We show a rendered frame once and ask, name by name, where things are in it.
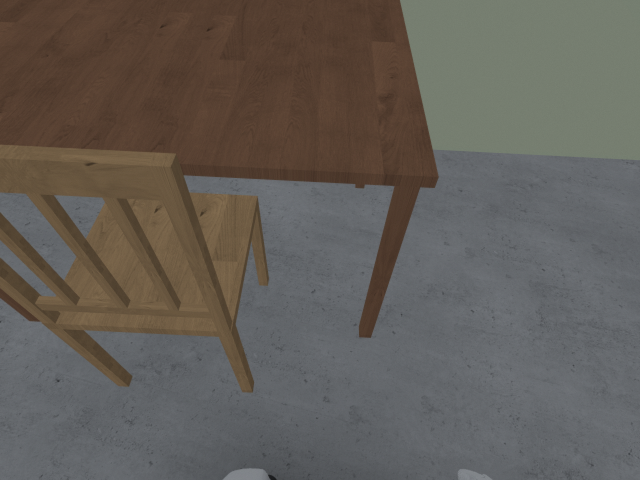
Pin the chair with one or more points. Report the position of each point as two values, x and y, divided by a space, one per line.
158 259

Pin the table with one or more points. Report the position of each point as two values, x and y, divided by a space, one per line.
294 90

